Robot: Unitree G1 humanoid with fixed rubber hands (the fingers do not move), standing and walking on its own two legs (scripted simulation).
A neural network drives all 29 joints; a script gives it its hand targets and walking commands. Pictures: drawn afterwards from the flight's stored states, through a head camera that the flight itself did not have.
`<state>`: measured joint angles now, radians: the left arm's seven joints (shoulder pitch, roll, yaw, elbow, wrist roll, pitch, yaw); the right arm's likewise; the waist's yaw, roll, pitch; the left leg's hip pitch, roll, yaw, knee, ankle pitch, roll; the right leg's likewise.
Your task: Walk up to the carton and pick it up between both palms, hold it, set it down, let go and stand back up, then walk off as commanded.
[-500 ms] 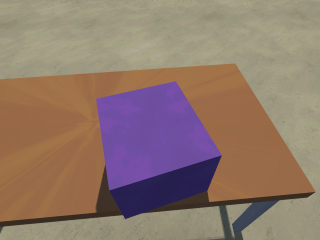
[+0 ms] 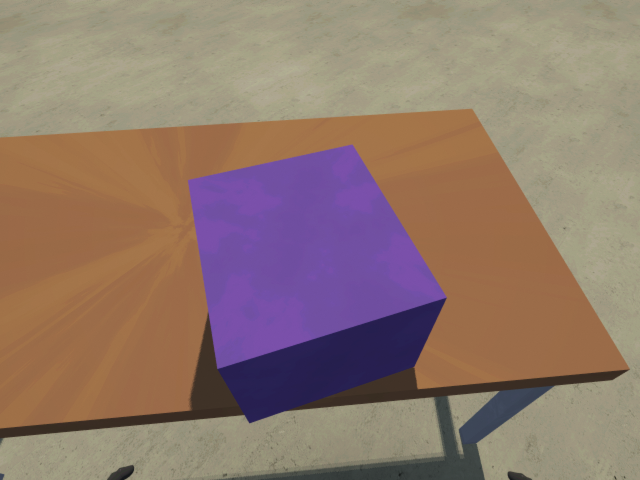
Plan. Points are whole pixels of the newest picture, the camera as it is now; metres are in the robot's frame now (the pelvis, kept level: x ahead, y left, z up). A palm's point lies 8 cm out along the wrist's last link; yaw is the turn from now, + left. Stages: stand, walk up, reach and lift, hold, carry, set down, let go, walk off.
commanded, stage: reach and lift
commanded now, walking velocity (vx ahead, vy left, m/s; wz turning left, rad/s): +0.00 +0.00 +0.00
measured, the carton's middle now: (303, 275) +0.40 +0.03 -0.02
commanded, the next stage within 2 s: none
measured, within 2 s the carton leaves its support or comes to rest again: neither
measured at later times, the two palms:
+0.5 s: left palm out of the picture +0.14 +0.25 -0.06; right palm (551, 465) +0.15 -0.28 -0.09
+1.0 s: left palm out of the picture +0.13 +0.22 -0.04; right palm (568, 463) +0.14 -0.28 -0.05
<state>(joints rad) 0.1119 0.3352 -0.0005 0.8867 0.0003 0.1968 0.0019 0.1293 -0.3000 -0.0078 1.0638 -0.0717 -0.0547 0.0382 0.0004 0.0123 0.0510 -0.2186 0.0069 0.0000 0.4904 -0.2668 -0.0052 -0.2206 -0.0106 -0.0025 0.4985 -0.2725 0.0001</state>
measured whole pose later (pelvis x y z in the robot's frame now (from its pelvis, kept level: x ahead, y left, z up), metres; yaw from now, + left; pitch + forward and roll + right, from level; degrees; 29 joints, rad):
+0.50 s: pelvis -0.01 -0.02 +0.00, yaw +0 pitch -4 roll +1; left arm 0.20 0.32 0.00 0.40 0.00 0.35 0.04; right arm 0.04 -0.30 -0.04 0.88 -0.01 -0.11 0.15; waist 0.00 0.00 0.10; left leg -0.16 0.03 0.00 0.48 -0.26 -0.03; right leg -0.18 0.01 0.00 0.52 -0.28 -0.01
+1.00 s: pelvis -0.03 -0.03 +0.00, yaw +0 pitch -5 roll +2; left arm 0.26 0.25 0.01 0.37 -0.02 0.18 0.13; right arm 0.16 -0.30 -0.04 0.60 0.08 -0.05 0.19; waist 0.00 -0.02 0.04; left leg -0.13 0.01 0.00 0.39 -0.18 -0.03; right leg -0.18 0.00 0.00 0.50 -0.24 -0.01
